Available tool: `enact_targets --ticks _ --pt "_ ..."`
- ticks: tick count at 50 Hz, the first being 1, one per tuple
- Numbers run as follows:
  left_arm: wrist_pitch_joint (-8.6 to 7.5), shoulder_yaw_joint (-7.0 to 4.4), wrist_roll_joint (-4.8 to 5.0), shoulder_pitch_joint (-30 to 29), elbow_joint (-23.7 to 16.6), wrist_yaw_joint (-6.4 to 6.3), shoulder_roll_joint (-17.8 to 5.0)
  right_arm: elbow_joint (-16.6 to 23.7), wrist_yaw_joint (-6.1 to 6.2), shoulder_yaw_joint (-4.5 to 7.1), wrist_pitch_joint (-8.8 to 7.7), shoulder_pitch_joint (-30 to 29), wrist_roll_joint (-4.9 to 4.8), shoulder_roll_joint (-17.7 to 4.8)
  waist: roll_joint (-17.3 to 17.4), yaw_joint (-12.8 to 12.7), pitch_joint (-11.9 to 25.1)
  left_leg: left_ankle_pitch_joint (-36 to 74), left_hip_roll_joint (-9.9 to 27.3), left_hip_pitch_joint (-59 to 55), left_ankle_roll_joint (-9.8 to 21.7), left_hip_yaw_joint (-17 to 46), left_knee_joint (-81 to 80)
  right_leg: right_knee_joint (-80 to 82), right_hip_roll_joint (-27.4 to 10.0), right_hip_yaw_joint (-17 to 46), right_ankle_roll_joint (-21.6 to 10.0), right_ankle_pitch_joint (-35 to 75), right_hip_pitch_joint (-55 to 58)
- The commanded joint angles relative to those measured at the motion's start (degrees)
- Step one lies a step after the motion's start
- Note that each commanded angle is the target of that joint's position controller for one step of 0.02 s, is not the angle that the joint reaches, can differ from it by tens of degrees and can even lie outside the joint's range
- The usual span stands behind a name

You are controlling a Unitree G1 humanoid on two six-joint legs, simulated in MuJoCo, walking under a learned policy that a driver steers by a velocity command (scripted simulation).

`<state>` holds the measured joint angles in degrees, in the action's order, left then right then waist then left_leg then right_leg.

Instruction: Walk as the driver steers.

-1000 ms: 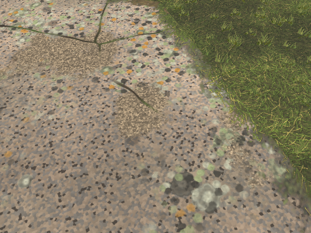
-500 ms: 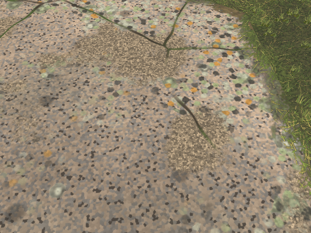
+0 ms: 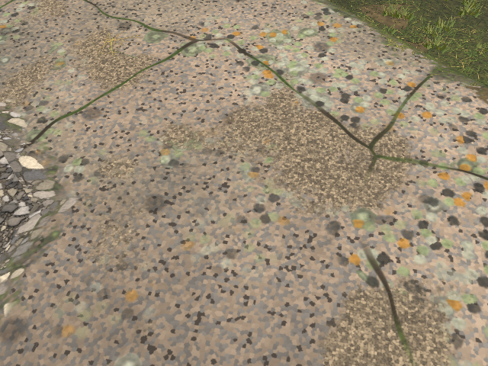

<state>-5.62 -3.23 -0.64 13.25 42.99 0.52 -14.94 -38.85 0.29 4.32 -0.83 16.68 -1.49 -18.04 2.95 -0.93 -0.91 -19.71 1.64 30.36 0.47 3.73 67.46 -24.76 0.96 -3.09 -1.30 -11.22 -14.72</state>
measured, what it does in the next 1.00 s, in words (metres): walks ahead: left foot, then right foot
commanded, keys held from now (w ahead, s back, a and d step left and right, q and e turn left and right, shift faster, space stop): w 0.76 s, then no key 0.24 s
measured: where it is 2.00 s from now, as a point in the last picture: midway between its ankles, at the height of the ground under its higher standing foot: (264, 265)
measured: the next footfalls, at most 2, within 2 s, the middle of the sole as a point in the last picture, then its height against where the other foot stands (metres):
left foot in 0.32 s outside the picture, level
right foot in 0.84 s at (286, 312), level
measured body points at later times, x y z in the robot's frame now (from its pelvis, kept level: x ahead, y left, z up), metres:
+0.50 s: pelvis +0.26 +0.07 +0.00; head +0.29 +0.09 +0.45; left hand +0.33 +0.36 -0.12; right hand +0.40 -0.19 -0.10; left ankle +0.28 +0.16 -0.74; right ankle +0.26 -0.09 -0.66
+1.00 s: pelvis +0.52 +0.03 +0.00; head +0.56 +0.02 +0.44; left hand +0.64 +0.30 -0.11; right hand +0.62 -0.25 -0.14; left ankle +0.44 +0.17 -0.66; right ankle +0.60 -0.05 -0.74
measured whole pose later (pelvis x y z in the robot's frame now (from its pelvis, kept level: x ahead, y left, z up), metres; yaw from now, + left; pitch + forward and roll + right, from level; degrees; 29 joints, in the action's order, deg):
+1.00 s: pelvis +0.52 +0.03 +0.00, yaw +5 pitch +2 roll +0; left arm -4.1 -1.9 -1.0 7.2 47.6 1.9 -14.8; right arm -47.4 1.4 3.2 -1.6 15.0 -0.4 -17.3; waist 2.0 0.1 -3.5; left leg -27.1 1.5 24.8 -2.1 2.4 63.2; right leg -25.9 1.3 -3.0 -3.5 -6.4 -21.1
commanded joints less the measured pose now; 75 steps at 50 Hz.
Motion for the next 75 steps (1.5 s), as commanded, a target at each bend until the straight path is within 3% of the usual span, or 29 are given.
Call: enact_targets --ticks 1,11,13,15,16,17,18,19,20,22,26,32,39,41,42,43,44,45,46,48,53,58,60,62,63,67,70,72,75 --pt "-1.17 -1.83 0.17 0.8 -1.4 -0.02 -7.3 5.3 -0.17 0.6 -0.5 -1.7 0.2 -1.8 -8.6 -0.2 0.0 3.7 3.8 9.6 -0.5 2.7 -3.9 15.1 -15.2 14.2 -9.8 4.2 7.1" --pt "0.75 -2.72 2.28 6.9 4.4 0.04 -12.1 8.7 -2.5 -1.06 -2.57 -16.6 0.19 -0.4 -7.2 -3.8 -3.0 16.5 2.2 4.3 0.8 -3.6 -32.7 15.3 -16.0 4.5 -8.8 14.2 13.3" --pt "1.47 -2.94 2.71 7.2 5.4 -0.09 -13.0 9.1 -2.71 -0.6 -2.68 -16.5 0.32 -1.7 -8.1 -2.5 -2.7 12.8 1.0 1.7 2.6 -4.5 -35.5 12.5 -17.2 4.3 -7.9 20.5 16.2" --pt "2.05 -2.75 3.0 6.0 5.9 -0.4 -13.2 6.2 -2.39 1.18 -2.67 -6.7 0.94 -4.6 -7.9 3.9 3.5 14.4 -2.3 -14.2 5.3 -7.3 -39.9 0.1 -14.8 0.4 -5.7 37.1 15.0" --pt "1.93 -1.9 2.3 6.4 5.7 -0.65 -11.4 3.6 -1.77 2.68 -2.39 2.1 1.09 -7.7 -6.6 7.8 9.4 15.8 -0.7 -28.7 7.0 -5.1 -38.6 -11.5 -12.1 -1.8 -3.6 33.9 7.9" --pt "1.11 0.16 0.49 9.5 3.2 -0.33 -5.8 2.8 -0.9 3.94 -2.03 9.6 2.2 -14.0 5.6 8.1 18.5 14.1 15.0 -50.9 14.5 17.9 -38.0 -34.3 -5.7 -3.3 0.2 9.4 -13.2" --pt "-0.12 0.69 0.91 10.1 3.6 -0.02 -5.2 2.4 -1.06 3.33 -2.04 10.2 1.23 -12.7 11.3 7.3 24.5 6.9 21.6 -54.6 19.8 38.1 -47.7 -46.5 0.0 4.7 1.2 -21.8 -23.8" --pt "-0.78 -0.86 2.71 5.9 2.6 0.4 -10.4 2.5 -1.36 2.04 -2.34 7.1 1.12 -9.2 6.5 7.6 16.6 3.1 19.6 -48.6 17.3 32.1 -49.2 -50.5 -3.6 7.8 0.4 -20.0 -29.7" --pt "-1.04 -0.8 3.29 1.9 1.4 0.5 -10.3 2.6 -1.42 1.37 -2.55 3.7 1.06 -7.2 4.7 6.3 9.9 4.9 17.0 -40.8 15.4 23.8 -50.1 -48.9 -6.1 6.3 -0.2 -15.2 -30.6" --pt "-0.31 -1.06 1.61 1.3 1.9 0.13 -9.3 2.6 -1.81 0.33 -3.16 -2.1 1.54 -3.8 2.3 2.3 3.6 12.8 12.4 -27.5 13.4 14.4 -53.9 -41.8 -9.4 6.3 0.4 -7.6 -25.2" --pt "1.75 -0.53 1.07 1.9 2.4 -0.09 -6.1 0.9 -1.61 0.76 -4.66 -3.2 1.61 -4.7 1.5 -0.6 1.4 20.4 11.0 -20.2 14.4 7.7 -59.2 -35.6 -9.9 6.0 2.5 -0.5 -21.9" --pt "0.99 0.56 1.02 -10.1 -0.6 0.89 -4.1 -2.8 -0.37 1.28 -4.3 1.4 1.12 -6.9 0.1 3.2 -2.2 19.9 8.7 -21.3 11.8 0.4 -60.7 -13.8 -7.4 4.3 2.9 16.9 -21.2" --pt "0.23 0.2 1.07 -14.6 -3.0 2.59 -6.4 -7.3 0.31 1.94 -2.58 5.0 0.41 -8.4 1.0 3.2 -2.8 27.8 13.0 -32.9 9.2 1.4 -53.3 -4.1 -4.8 4.2 -1.0 10.1 -19.2" --pt "-0.17 -1.46 0.0 -4.3 0.0 2.22 -9.3 -7.3 0.78 1.69 -1.69 3.4 0.68 -8.3 1.3 -2.3 4.2 46.8 8.9 -33.0 6.1 -1.3 -39.5 -1.6 -0.8 0.6 -3.3 12.6 -4.1" --pt "-0.33 -2.42 -0.75 2.6 1.6 1.79 -12.8 -6.4 1.09 0.73 -1.64 4.8 1.55 -6.2 -1.9 -4.3 11.9 38.7 5.3 -26.2 3.3 -3.6 -27.3 -4.5 -6.4 5.1 -5.8 30.0 10.7" --pt "0.23 -3.19 -1.54 7.0 2.2 1.36 -17.4 -6.1 0.52 -1.32 -2.46 13.0 2.47 -0.2 -15.4 -2.1 21.5 5.4 -3.5 -3.5 -1.8 -5.1 -3.6 -6.6 -22.2 26.6 -16.5 41.8 35.1" --pt "0.87 -2.36 0.16 9.2 3.0 1.55 -13.3 -8.2 0.37 -0.98 -3.05 13.8 1.61 -2.2 -16.9 -4.0 28.3 -18.3 -7.0 1.3 -3.0 3.4 6.7 -1.1 -25.3 37.5 -20.3 41.3 37.1" --pt "1.11 -1.6 0.72 5.3 2.3 1.55 -11.3 -7.5 0.27 0.34 -3.25 9.3 -0.16 -6.8 -12.1 -4.1 20.8 -17.0 -3.8 4.7 -2.3 5.6 9.6 0.1 -23.0 29.6 -17.5 37.8 30.1" --pt "1.25 -1.07 0.58 0.8 1.7 1.31 -9.4 -6.3 0.56 0.17 -3.0 4.7 -0.4 -6.4 -8.8 -2.7 14.2 -13.7 -0.8 6.1 -2.1 2.8 7.0 1.2 -20.4 22.9 -15.2 36.3 22.6" --pt "1.12 0.12 -0.04 -4.9 1.7 1.15 -5.8 -6.0 1.4 0.45 -1.43 2.0 1.16 -5.4 -6.7 0.8 7.6 -7.7 3.3 0.5 -2.3 1.3 -1.6 4.9 -16.5 15.8 -12.8 36.4 8.4" --pt "0.88 -0.04 -1.02 -9.6 3.9 0.8 -6.9 -7.0 2.36 -0.87 1.06 3.1 1.81 -0.7 -9.5 3.8 8.1 1.4 3.3 -13.7 -3.6 -0.6 -21.3 8.6 -13.2 7.6 -12.6 38.0 -2.0" --pt "2.74 0.16 -0.24 -8.9 6.4 0.25 -7.5 -7.4 2.1 -0.28 2.23 -1.9 1.75 -2.4 -8.0 2.2 5.4 9.4 2.5 -18.6 -2.4 -1.6 -33.0 10.7 -12.5 9.3 -10.4 7.2 -3.5" --pt "3.27 1.0 0.36 -8.3 7.3 0.27 -5.6 -7.4 2.16 -0.21 1.99 -3.4 2.75 -2.3 -6.7 2.6 2.4 13.7 2.2 -22.7 -1.1 -1.8 -41.7 9.6 -9.6 10.0 -7.0 -5.3 -5.9" --pt "3.33 1.18 -0.3 -3.9 8.2 0.49 -5.2 -6.4 2.82 0.81 1.55 -4.8 2.8 -7.6 0.2 -0.4 1.1 21.8 7.6 -25.3 1.1 2.3 -42.9 5.3 -4.1 8.4 -2.8 -10.2 -8.4" --pt "3.78 1.01 0.25 -4.1 7.5 0.16 -5.2 -7.5 2.74 1.63 1.64 -5.6 1.98 -8.9 5.7 -1.0 0.9 11.2 6.8 -20.9 2.4 2.1 -43.7 3.3 -1.2 4.8 -1.7 -8.9 -6.7" --pt "5.68 -0.2 0.88 -7.1 5.3 -0.99 -7.2 -7.7 3.14 1.91 0.72 -5.1 1.87 -6.4 5.0 1.1 1.8 13.6 7.9 -21.0 2.8 2.1 -43.7 -6.5 -0.1 4.0 -2.0 1.6 -8.1" --pt "6.42 -0.47 1.17 -5.9 4.0 -0.77 -5.3 -8.0 3.93 2.55 0.45 -2.6 1.3 -7.1 8.6 2.3 5.7 10.1 16.1 -26.0 7.9 8.7 -45.5 -17.0 0.7 1.2 -1.7 -10.4 -13.0" --pt "6.61 -0.84 1.62 -7.9 2.2 0.13 -5.7 -7.2 4.1 2.73 -0.23 -3.3 1.07 -7.8 8.4 3.5 3.1 -2.6 21.8 -23.4 11.0 14.5 -50.1 -24.3 -2.5 2.2 -2.3 -19.2 -16.1" --pt "6.55 -1.51 2.17 -1.1 4.2 0.95 -5.3 -5.8 3.29 2.95 -0.72 -12.6 -0.02 -9.0 5.9 -2.3 0.2 -10.5 15.8 -10.5 5.5 3.6 -50.3 -11.1 -1.6 -1.1 -4.1 -9.5 0.1"
Keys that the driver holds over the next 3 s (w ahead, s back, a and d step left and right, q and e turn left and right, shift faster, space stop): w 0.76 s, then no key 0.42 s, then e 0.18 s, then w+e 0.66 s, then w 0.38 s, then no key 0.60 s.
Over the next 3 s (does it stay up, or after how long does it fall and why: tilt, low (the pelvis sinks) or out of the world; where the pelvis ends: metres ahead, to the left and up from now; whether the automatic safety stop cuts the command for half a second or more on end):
stays up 1.16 -0.19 0.00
